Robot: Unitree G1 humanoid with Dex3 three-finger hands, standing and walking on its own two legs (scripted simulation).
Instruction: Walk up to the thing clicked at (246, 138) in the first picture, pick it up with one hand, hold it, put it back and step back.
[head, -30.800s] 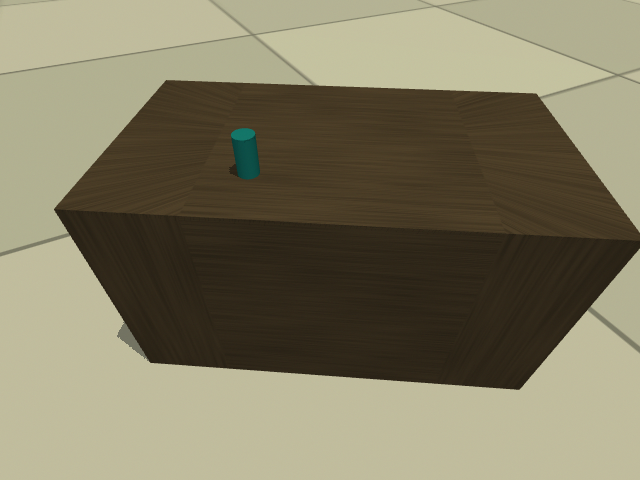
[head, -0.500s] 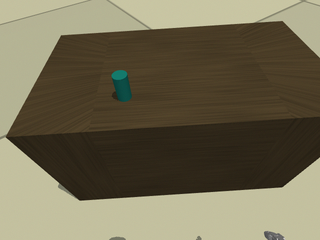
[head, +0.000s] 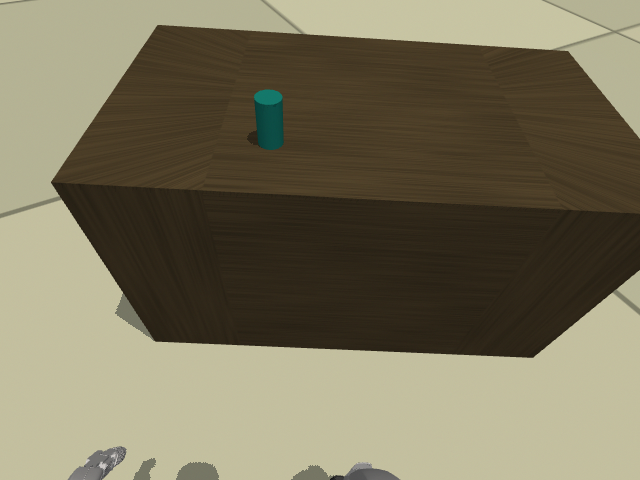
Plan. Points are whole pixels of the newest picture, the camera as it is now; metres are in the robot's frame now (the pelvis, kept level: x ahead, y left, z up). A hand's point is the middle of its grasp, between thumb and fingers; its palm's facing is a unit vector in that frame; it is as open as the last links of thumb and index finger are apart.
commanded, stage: step back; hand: left
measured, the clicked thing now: (269, 120) +0.80 +0.11 +0.00
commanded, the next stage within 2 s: none
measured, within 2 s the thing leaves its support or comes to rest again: neither
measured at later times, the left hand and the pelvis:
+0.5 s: hand out of the picture -0.05 +0.20 -0.13, palm faces -0.05 -0.92 -0.40, open 7.4 cm; pelvis -0.13 -0.05 +0.01, yaw -3 degrees
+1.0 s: hand out of the picture -0.21 +0.19 -0.15, palm faces -0.07 -0.90 -0.42, open 7.4 cm; pelvis -0.30 -0.08 +0.00, yaw -4 degrees
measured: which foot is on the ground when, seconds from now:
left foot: down 0.00-0.34, up 0.36-0.64, down 0.66-1.00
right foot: up 0.00-0.28, down 0.30-0.68, up 0.70-0.98, down 1.00-1.00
